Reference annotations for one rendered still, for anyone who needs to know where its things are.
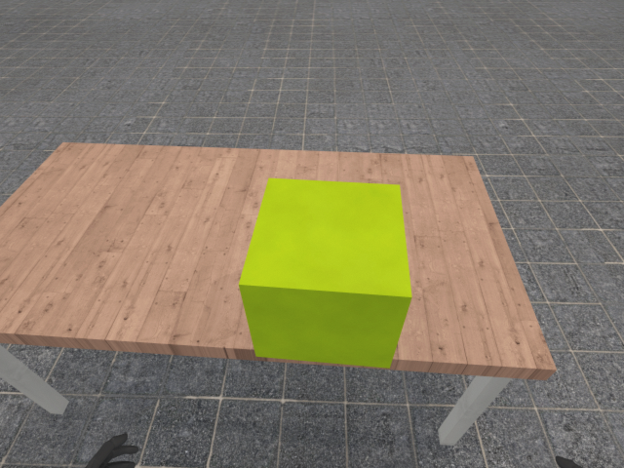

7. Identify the table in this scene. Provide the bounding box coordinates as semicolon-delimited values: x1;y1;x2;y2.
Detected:
0;142;557;446

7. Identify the carton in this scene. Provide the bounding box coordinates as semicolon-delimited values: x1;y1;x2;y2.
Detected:
239;178;412;369

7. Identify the robot left hand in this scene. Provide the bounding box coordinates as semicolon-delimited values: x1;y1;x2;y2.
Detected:
85;433;138;468

